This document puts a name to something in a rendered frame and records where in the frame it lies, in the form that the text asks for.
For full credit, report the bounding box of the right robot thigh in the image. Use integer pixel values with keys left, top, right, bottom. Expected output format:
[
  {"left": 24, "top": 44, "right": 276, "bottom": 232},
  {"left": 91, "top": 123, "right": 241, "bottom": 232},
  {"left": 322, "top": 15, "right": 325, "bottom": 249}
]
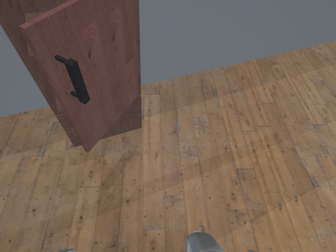
[{"left": 185, "top": 232, "right": 224, "bottom": 252}]

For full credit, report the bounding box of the handle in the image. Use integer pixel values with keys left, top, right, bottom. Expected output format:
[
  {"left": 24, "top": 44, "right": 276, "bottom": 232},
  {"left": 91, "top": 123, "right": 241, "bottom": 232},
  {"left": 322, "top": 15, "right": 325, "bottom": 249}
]
[{"left": 55, "top": 55, "right": 90, "bottom": 104}]

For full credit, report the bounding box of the cupboard door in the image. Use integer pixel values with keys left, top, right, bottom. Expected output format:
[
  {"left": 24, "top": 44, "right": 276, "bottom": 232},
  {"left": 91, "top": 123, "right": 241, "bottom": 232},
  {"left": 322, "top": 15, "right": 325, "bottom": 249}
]
[{"left": 19, "top": 0, "right": 139, "bottom": 153}]

